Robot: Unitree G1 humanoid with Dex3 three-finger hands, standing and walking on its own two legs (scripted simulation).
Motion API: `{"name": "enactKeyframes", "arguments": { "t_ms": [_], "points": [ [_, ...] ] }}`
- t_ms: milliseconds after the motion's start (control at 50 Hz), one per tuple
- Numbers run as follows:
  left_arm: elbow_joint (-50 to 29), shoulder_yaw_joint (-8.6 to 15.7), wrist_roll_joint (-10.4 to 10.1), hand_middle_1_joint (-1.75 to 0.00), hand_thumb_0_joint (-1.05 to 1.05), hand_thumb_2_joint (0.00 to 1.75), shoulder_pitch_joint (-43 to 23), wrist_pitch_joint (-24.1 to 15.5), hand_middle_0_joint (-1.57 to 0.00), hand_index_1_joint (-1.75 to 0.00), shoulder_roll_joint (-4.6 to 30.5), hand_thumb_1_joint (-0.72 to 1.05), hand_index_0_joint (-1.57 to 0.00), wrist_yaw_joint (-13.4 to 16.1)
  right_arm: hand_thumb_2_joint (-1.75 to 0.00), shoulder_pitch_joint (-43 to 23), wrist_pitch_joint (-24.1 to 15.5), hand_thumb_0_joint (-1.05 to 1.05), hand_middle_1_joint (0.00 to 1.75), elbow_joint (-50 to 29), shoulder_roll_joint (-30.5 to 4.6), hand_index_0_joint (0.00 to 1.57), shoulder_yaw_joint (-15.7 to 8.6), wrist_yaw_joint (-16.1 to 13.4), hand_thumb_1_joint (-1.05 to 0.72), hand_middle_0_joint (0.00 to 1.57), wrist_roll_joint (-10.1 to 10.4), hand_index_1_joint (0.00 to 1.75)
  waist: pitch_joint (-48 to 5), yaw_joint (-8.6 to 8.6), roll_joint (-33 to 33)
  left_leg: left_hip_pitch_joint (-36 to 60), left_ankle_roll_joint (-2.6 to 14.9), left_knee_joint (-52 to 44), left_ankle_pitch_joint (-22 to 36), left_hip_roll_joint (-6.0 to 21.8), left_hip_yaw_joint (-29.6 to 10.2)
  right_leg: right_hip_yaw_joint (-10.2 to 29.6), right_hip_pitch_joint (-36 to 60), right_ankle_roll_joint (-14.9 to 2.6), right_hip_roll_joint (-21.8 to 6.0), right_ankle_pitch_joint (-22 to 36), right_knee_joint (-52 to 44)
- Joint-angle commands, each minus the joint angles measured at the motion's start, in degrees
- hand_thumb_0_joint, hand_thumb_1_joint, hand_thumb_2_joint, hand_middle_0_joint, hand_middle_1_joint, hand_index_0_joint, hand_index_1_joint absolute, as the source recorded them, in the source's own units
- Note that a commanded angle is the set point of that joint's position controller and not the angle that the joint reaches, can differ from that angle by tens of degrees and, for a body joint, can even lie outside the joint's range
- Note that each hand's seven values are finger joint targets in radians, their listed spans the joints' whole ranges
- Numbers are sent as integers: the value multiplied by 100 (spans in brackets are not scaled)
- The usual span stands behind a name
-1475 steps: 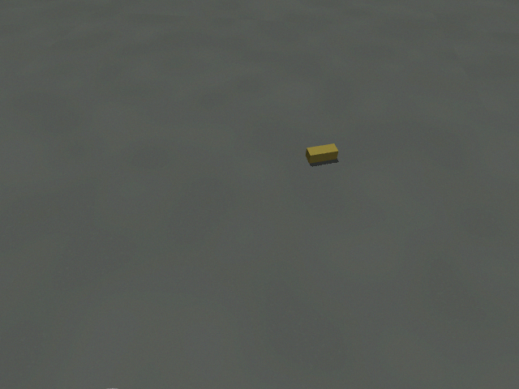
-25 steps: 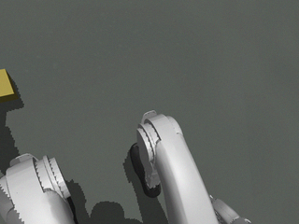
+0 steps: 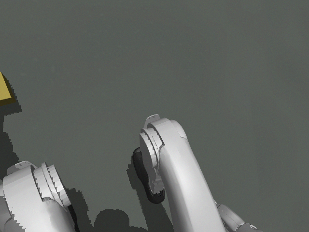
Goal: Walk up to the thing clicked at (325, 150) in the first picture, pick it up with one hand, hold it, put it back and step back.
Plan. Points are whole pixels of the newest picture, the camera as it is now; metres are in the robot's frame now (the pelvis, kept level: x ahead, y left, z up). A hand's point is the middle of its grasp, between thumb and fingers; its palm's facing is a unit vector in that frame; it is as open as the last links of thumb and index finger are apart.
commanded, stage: open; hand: left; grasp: from above
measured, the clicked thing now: out of the picture +0.47 +0.30 -0.27
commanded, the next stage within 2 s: withdraw in 0.26 s
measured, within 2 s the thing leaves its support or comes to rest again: neither
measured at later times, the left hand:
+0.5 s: hand out of the picture +0.47 +0.30 -0.24, palm faces -0.44 -0.13 -0.89, open 14.2 cm
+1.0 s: hand out of the picture +0.46 +0.32 -0.06, palm faces -0.49 -0.11 -0.87, open 14.0 cm
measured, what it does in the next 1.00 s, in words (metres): rises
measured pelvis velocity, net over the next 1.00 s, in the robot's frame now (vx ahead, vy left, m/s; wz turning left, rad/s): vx -0.01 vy -0.01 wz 0.13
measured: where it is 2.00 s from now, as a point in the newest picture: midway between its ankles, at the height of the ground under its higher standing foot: (114, 208)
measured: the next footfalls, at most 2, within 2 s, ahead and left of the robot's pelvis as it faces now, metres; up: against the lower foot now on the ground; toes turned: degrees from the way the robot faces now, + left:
none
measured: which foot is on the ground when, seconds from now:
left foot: down 0.00-1.00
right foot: down 0.00-1.00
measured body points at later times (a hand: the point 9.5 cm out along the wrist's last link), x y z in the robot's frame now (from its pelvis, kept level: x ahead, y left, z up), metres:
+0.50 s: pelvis +0.00 +0.00 +0.00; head +0.28 +0.12 +0.33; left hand +0.49 +0.30 -0.19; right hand +0.04 -0.25 -0.05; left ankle +0.05 +0.13 -0.27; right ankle +0.12 -0.15 -0.27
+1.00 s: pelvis -0.01 -0.01 +0.06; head +0.21 +0.07 +0.44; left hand +0.48 +0.32 -0.01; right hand +0.09 -0.28 -0.05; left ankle +0.05 +0.13 -0.27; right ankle +0.12 -0.15 -0.27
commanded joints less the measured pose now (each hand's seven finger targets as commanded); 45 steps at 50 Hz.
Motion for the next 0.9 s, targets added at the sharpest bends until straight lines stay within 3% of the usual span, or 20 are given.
{"name": "enactKeyframes", "arguments": {
  "t_ms": [0, 80, 120, 160, 180, 240, 280, 340, 380, 400, 440, 480, 500, 540, 560, 580, 640, 680, 780, 880],
  "points": [
    [-793, 60, -83, -99, 0, 106, -1606, -103, -7, -102, 1130, -56, -4, 244, -90, 1193, 33, 0, 30, 60, -1868, 20, -545, -92, -89, 20, 55, 30, -3804, -328, 2916, 2999, 116, -1625, 1450, 128, 721, -1110, 2107, -560, 181, 1544, -966],
    [-636, 3, -1, -99, 0, 104, -1535, -106, -7, -101, 1076, -54, -4, 278, -90, 1175, 55, 0, 30, 33, -1871, 20, -535, -99, -89, 20, 24, 30, -3666, -379, 2889, 2960, 130, -1549, 1453, 124, 773, -1089, 2097, -540, 186, 1600, -954],
    [-706, 49, 9, -99, 0, 103, -1578, -117, -6, -102, 1146, -54, -4, 342, -90, 1141, 66, 0, 30, 75, -1885, 20, -544, -137, -89, 20, 24, 30, -3769, -299, 3059, 3053, 90, -1617, 1433, 127, 747, -1102, 2035, -568, 174, 1551, -948],
    [-447, -49, 15, -99, 0, 103, -1480, -79, -6, -101, 1040, -54, -4, 333, -90, 1110, 32, 0, 30, 58, -1846, 20, -510, -117, -89, 20, 0, 30, -3349, -417, 2830, 2796, 130, -1609, 1173, 126, 785, -1097, 1995, -545, 188, 1396, -1010],
    [-720, 64, 5, -99, 0, 103, -1669, -101, -6, -101, 1247, -54, -4, 360, -90, 1118, 38, 0, 30, 30, -1885, 20, -483, -121, -89, 20, 9, 30, -3520, -351, 2812, 2772, 135, -1589, 1209, 124, 760, -1107, 2016, -542, 176, 1403, -1004],
    [-874, 54, -9, -98, 0, 103, -1613, -71, -6, -101, 1216, -55, -3, 377, -90, 1198, 14, 0, 30, 64, -1974, 20, -612, -151, -89, 20, 20, 30, -3869, -296, 3036, 3090, 117, -1588, 1505, 130, 797, -1066, 2192, -556, 189, 1649, -1008],
    [-551, -89, -67, -98, 0, 102, -1440, -10, -6, -100, 951, -54, -3, 319, -90, 1164, -24, 0, 30, 61, -1890, 20, -550, -117, -89, 20, 20, 30, -3600, -413, 2840, 2966, 131, -1543, 1461, 137, 797, -1087, 2130, -531, 190, 1641, -997],
    [-747, 36, -126, -97, 0, 103, -1616, -23, -6, -100, 1216, -55, -3, 322, -90, 1115, -26, 0, 30, 68, -1912, 20, -520, -131, -89, 20, 77, 30, -3637, -331, 2965, 2979, 106, -1609, 1391, 139, 741, -1101, 2057, -569, 159, 1532, -978],
    [-780, 81, -55, -104, 0, 100, -1575, -7, -7, -103, 1153, -55, -7, 293, -90, 1216, -30, 0, 30, 23, -1931, 20, -539, -92, -91, 20, 35, 30, -3622, -354, 3037, 3077, 80, -1603, 1493, 140, 716, -1137, 1988, -576, 146, 1573, -912],
    [-799, 54, -95, -104, 0, 101, -1528, 7, -7, -103, 1143, -55, -7, 303, -90, 1139, -18, 0, 30, 27, -1873, 20, -532, -92, -91, 20, 52, 30, -3658, -297, 2963, 2965, 95, -1628, 1368, 140, 750, -1108, 2088, -569, 169, 1503, -975],
    [-1420, 282, -105, -104, 0, 101, -1742, 22, -7, -103, 1309, -55, -7, 360, -90, 1294, -36, 0, 30, 32, -1939, 20, -685, -49, -91, 20, 56, 30, -4150, -160, 3480, 3449, 30, -1702, 1651, 143, 739, -1102, 2107, -589, 137, 1702, -891],
    [-1667, 331, -160, -104, 0, 102, -1619, 142, -7, -104, 1177, -57, -7, 426, -90, 1276, -41, 0, 30, 52, -1918, 20, -828, 1, -91, 20, 78, 30, -4536, -20, 3719, 3725, -1, -1755, 1800, 149, 790, -1071, 2096, -610, 152, 1812, -889],
    [-1595, 199, -236, -103, 0, 102, -1535, 215, -7, -103, 873, -57, -6, 419, -90, 1230, -43, 0, 30, 43, -1828, 20, -848, 53, -91, 20, 120, 30, -4391, -78, 3645, 3580, 12, -1713, 1695, 150, 830, -1046, 2033, -613, 156, 1779, -902],
    [-2097, 394, -311, -103, 0, 101, -1431, 377, -6, -102, 893, -56, -6, 383, -90, 1382, -6, 0, 30, 150, -1809, 20, -1034, 121, -91, 20, 187, 30, -4741, 121, 3883, 3737, -5, -1767, 1954, 118, 935, -987, 2061, -632, 141, 1946, -924],
    [-2468, 241, -397, -103, 0, 102, -1500, 452, -7, -104, 619, -57, -6, 311, -91, 1293, 21, 0, 30, 100, -1721, 20, -1079, 156, -91, 20, 263, 30, -5010, 245, 3965, 3777, -11, -1830, 2062, 113, 942, -970, 1967, -661, 136, 1990, -905],
    [-2531, 179, -457, -103, 0, 103, -1506, 537, -7, -104, 468, -57, -6, 223, -91, 1311, 51, 0, 30, 160, -1664, 20, -1135, 189, -91, 20, 326, 30, -5017, 245, 3946, 3773, -2, -1870, 2045, 96, 963, -948, 1891, -670, 113, 1982, -907],
    [-3140, 235, -636, -103, 0, 103, -1312, 807, -7, -104, 482, -56, -6, -138, -90, 1343, 245, 0, 30, 179, -1684, 20, -1430, 210, -91, 20, 602, 30, -5442, 628, 3840, 3753, 26, -2097, 2050, 43, 1069, -784, 1901, -696, 70, 1940, -1037],
    [-3282, 25, -732, -104, 0, 103, -1168, 977, -7, -105, 116, -55, -6, -470, -90, 1426, 435, 0, 30, 253, -1595, 20, -1544, 208, -91, 20, 737, 30, -5563, 678, 3584, 3752, 80, -2208, 2081, 31, 1163, -680, 2099, -687, 81, 1990, -1207],
    [-3149, -406, -997, -105, 0, 105, -1415, 1144, -9, -107, -552, -56, -6, -1447, -91, 1580, 861, 0, 30, 244, -1432, 20, -1735, -1, -91, 20, 912, 30, -4936, 490, 2436, 3247, 201, -2568, 1322, -26, 1099, -521, 2025, -698, 36, 1345, -1659],
    [-2780, -697, -1107, -104, 0, 105, -1292, 885, -9, -107, -867, -55, -7, -2264, -91, 1575, 1135, 0, 30, 103, -1364, 20, -1713, -394, -91, 20, 988, 30, -4210, 399, 1500, 2713, 261, -2749, 866, -119, 1214, -417, 2317, -734, -28, 715, -2143]
  ]
}}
